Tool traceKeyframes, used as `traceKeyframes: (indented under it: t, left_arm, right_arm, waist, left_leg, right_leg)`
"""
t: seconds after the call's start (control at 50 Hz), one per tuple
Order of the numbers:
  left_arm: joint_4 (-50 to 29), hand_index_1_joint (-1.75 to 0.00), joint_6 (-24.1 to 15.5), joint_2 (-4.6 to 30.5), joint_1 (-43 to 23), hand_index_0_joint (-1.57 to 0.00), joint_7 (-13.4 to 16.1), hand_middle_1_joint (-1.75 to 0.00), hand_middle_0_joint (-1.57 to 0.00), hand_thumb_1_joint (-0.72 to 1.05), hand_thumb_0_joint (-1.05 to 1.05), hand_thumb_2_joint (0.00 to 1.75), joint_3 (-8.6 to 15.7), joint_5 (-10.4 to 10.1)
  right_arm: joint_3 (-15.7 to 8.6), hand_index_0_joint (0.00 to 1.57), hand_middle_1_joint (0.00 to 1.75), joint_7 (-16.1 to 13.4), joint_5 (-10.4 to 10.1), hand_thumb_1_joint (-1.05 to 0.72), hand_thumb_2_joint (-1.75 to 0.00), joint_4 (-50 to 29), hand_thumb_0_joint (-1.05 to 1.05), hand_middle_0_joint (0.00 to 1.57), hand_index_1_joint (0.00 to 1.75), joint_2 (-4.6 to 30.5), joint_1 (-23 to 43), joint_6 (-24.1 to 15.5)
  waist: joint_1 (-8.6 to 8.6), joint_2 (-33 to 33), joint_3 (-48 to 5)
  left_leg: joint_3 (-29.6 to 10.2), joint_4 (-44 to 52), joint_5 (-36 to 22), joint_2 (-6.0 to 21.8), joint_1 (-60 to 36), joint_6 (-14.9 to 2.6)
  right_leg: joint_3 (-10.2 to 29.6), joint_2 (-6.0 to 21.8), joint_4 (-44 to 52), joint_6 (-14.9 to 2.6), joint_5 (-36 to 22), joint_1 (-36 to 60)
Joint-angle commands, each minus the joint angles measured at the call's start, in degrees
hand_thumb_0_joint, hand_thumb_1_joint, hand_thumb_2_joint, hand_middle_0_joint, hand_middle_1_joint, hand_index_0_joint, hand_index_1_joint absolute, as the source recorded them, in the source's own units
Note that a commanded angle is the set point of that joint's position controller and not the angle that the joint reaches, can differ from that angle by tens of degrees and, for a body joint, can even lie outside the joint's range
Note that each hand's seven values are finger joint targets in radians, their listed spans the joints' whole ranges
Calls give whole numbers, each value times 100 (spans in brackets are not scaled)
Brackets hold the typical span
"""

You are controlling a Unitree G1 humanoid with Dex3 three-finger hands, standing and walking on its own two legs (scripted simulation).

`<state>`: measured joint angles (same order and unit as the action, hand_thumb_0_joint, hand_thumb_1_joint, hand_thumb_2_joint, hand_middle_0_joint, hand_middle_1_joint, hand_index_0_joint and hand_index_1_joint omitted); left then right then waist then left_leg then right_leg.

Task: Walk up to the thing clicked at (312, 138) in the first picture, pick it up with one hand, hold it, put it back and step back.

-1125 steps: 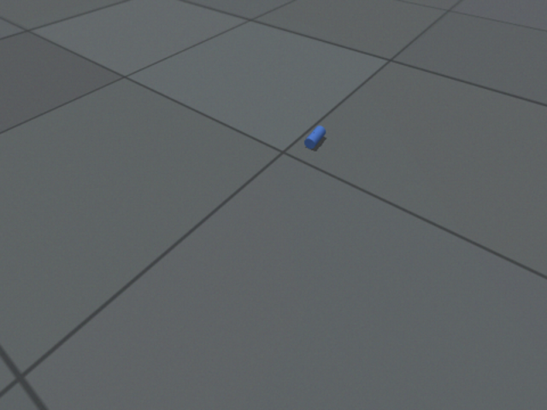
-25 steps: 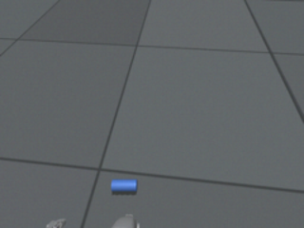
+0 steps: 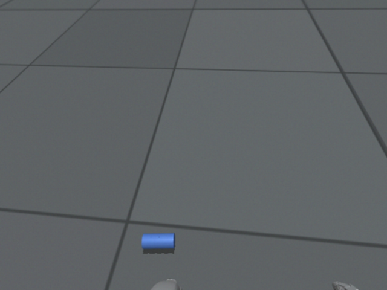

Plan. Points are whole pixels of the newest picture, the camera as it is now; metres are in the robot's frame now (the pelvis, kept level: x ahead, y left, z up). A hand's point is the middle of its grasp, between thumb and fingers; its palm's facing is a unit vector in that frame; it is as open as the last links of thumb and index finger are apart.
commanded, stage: walk up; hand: left
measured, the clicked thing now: (158, 240) +0.46 +0.25 -0.72
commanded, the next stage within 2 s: none
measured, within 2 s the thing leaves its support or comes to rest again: neither
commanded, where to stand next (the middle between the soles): +0.08 +0.00 m, yaw +3 degrees
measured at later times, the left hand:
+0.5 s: hand out of the picture +0.07 +0.27 -0.13, palm faces +0.04 -0.94 -0.34, open 7.3 cm
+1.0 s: hand out of the picture +0.05 +0.27 -0.13, palm faces +0.09 -0.93 -0.36, open 7.3 cm
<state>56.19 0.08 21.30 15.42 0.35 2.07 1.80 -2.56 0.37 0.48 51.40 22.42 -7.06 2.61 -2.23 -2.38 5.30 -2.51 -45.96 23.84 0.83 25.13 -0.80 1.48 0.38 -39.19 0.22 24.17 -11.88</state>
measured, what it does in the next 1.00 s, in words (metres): steps on the spot: left foot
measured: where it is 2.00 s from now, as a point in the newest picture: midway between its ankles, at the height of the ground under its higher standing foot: outside the picture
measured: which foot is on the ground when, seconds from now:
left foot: up 0.00-0.08, down 0.10-1.00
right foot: down 0.00-1.00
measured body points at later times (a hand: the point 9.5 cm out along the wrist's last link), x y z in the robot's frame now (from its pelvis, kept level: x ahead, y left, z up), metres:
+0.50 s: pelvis -0.01 +0.01 +0.02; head -0.02 +0.02 +0.47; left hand +0.07 +0.32 -0.11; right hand +0.07 -0.29 -0.11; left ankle +0.03 +0.14 -0.72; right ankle -0.03 -0.13 -0.72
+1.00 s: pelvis +0.00 +0.01 +0.02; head +0.01 +0.01 +0.47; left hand +0.04 +0.32 -0.10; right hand +0.12 -0.28 -0.11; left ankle +0.03 +0.14 -0.72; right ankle -0.03 -0.13 -0.72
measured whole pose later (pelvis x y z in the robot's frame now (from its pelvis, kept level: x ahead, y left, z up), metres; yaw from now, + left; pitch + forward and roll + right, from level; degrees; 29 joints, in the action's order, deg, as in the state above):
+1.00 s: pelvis +0.00 +0.01 +0.02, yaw +5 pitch -3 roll -1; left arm 65.6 -0.8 20.4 6.5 -0.1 1.5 0.8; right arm -0.8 0.8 0.6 64.5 19.7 -4.6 0.2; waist -0.8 -1.2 2.9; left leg -4.7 -23.9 9.9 0.3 11.6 1.3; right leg -3.3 2.0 -20.1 1.6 15.1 -2.5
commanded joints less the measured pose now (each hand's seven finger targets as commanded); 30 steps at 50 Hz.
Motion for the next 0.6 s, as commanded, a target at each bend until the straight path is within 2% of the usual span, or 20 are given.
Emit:
traceKeyframes:
  t: [0.0, 0.04, 0.06, 0.08, 0.1, 0.12, 0.14, 0.16, 0.18, 0.2, 0.22, 0.24, 0.26, 0.3, 0.32, 0.38, 0.46, 0.52, 0.58]
  left_arm:
    - [-557, -30, -329, 1406, -820, -20, 118, -30, -20, 90, 0, 90, 333, -28]
    - [-536, -30, -323, 1522, -554, -20, 88, -30, -20, 90, 0, 90, 340, -65]
    - [-551, -30, -291, 1503, -558, -20, 80, -30, -20, 90, 0, 90, 336, -87]
    - [-580, -30, -264, 1400, -562, -20, 73, -30, -20, 90, 0, 90, 298, -95]
    - [-603, -30, -248, 1234, -504, -20, 65, -30, -20, 90, 0, 90, 258, -128]
    - [-486, -30, -221, 1087, -325, -20, 75, -30, -20, 90, 0, 90, 221, -190]
    - [-354, -30, -219, 1118, -365, -20, 94, -30, -20, 90, 0, 90, 211, -149]
    - [-278, -30, -234, 1154, -386, -20, 96, -30, -20, 90, 0, 90, 206, -107]
    - [-289, -30, -269, 1272, -475, -20, 77, -30, -20, 90, 0, 90, 220, -84]
    - [-282, -30, -295, 1409, -578, -20, 62, -30, -20, 90, 0, 90, 249, -64]
    - [-330, -30, -291, 1501, -764, -20, 51, -30, -20, 90, 0, 90, 253, -65]
    - [-321, -30, -273, 1493, -943, -20, 47, -30, -20, 90, 0, 90, 242, -71]
    - [-296, -30, -257, 1457, -1027, -20, 43, -30, -20, 90, 0, 90, 224, -88]
    - [-194, -30, -246, 1281, -1018, -20, 30, -30, -20, 90, 0, 90, 173, -109]
    - [-138, -30, -255, 1240, -1021, -20, 24, -30, -20, 90, 0, 90, 170, -93]
    - [-3, -30, -266, 1249, -1028, -20, 8, -30, -20, 90, 0, 90, 178, -95]
    - [132, -30, -265, 1192, -1087, -20, 0, -30, -20, 90, 0, 90, 162, -122]
    - [231, -30, -253, 1162, -1116, -20, -5, -30, -20, 90, 0, 90, 146, -129]
    - [345, -30, -261, 1184, -1178, -20, 0, -30, -20, 90, 0, 90, 148, -116]
  right_arm:
    - [-195, 20, 30, 16, -100, -90, -90, -220, 0, 20, 30, 810, 93, -274]
    - [-159, 20, 30, 14, -50, -90, -90, -168, 0, 20, 30, 827, 50, -323]
    - [-162, 20, 30, -7, -25, -90, -90, -87, 0, 20, 30, 840, -39, -354]
    - [-214, 20, 30, -25, 7, -90, -90, -3, 0, 20, 30, 968, -96, -393]
    - [-253, 20, 30, -42, 51, -90, -90, 49, 0, 20, 30, 1111, -160, -441]
    - [-254, 20, 30, -23, 19, -90, -90, 54, 0, 20, 30, 1273, 63, -458]
    - [-265, 20, 30, 0, -32, -90, -90, 69, 0, 20, 30, 1302, 149, -436]
    - [-223, 20, 30, 22, -38, -90, -90, 96, 0, 20, 30, 1235, 292, -401]
    - [-149, 20, 30, 39, -33, -90, -90, 118, 0, 20, 30, 1119, 384, -375]
    - [-130, 20, 30, 48, -32, -90, -90, 147, 0, 20, 30, 1056, 393, -357]
    - [-106, 20, 30, 44, -17, -90, -90, 251, 0, 20, 30, 1012, 238, -346]
    - [-111, 20, 30, 42, -8, -90, -90, 375, 0, 20, 30, 1017, 127, -348]
    - [-120, 20, 30, 51, 5, -90, -90, 468, 0, 20, 30, 1054, 90, -348]
    - [-109, 20, 30, 79, 19, -90, -90, 496, 0, 20, 30, 1075, 278, -376]
    - [-94, 20, 30, 84, 15, -90, -90, 515, 0, 20, 30, 1055, 294, -386]
    - [-50, 20, 30, 68, 21, -90, -90, 617, 0, 20, 30, 1050, 305, -418]
    - [-25, 20, 30, 38, 19, -90, -90, 747, 0, 20, 30, 1057, 258, -456]
    - [-20, 20, 30, 16, 18, -90, -90, 798, 0, 20, 30, 1076, 336, -458]
    - [-16, 20, 30, 5, 1, -90, -90, 846, 0, 20, 30, 1022, 343, -448]
  waist:
    - [303, 1238, -48]
    - [196, 1365, -352]
    - [216, 1313, -477]
    - [223, 1099, -674]
    - [199, 789, -899]
    - [35, 286, -1118]
    - [23, 146, -1049]
    - [-31, 125, -907]
    - [11, 283, -830]
    - [87, 362, -651]
    - [194, 394, -483]
    - [266, 313, -365]
    - [294, 228, -275]
    - [192, 94, -133]
    - [173, 161, -148]
    - [156, 90, -189]
    - [155, -94, -472]
    - [143, -205, -551]
    - [168, -45, -669]
  left_leg:
    - [-4, 549, -544, -49, -529, -74]
    - [258, 1359, -939, -98, -980, -90]
    - [254, 1787, -1454, -64, -1296, -102]
    - [-44, 1920, -2070, 96, -1667, -200]
    - [-536, 1931, -2670, 458, -2060, -366]
    - [-1156, 1756, -2640, 914, -2044, -677]
    - [-1411, 1938, -1990, 1093, -1519, -792]
    - [-1194, 1978, -1476, 928, -1170, -616]
    - [-716, 1832, -1358, 579, -1017, -393]
    - [-394, 1656, -1273, 248, -994, -200]
    - [-246, 1674, -992, 83, -1091, -82]
    - [-227, 1778, -865, 87, -1151, -40]
    - [-382, 2007, -762, 165, -1304, -49]
    - [-816, 2419, -610, 444, -1150, -172]
    - [-887, 2492, -646, 517, -985, -201]
    - [-807, 2593, -762, 465, -866, -155]
    - [-774, 2659, -1304, 502, -1042, -141]
    - [-772, 2711, -1426, 536, -1126, -129]
    - [-685, 2570, -1956, 527, -1273, -127]
  right_leg:
    - [663, 1094, 1343, -650, -2911, -355]
    - [612, 994, 919, -556, -3560, 6]
    - [498, 953, 748, -493, -3429, 8]
    - [393, 858, 590, -387, -3065, -75]
    - [248, 668, 372, -257, -2552, -318]
    - [11, 348, 386, -125, -1447, -409]
    - [8, 290, 629, -153, -548, -61]
    - [192, 401, 1199, -234, -194, 195]
    - [465, 603, 1643, -296, -172, 298]
    - [748, 818, 1860, -418, -184, 101]
    - [894, 1001, 1920, -512, -37, -184]
    - [804, 1029, 1930, -562, 141, -286]
    - [645, 927, 1906, -495, 250, -500]
    - [250, 556, 1877, -335, 216, -398]
    - [163, 484, 1931, -311, 75, -129]
    - [212, 511, 2020, -302, -267, 220]
    - [103, 528, 2019, -265, -804, 567]
    - [38, 524, 2109, -234, -910, 649]
    - [42, 575, 2199, -219, -1236, 748]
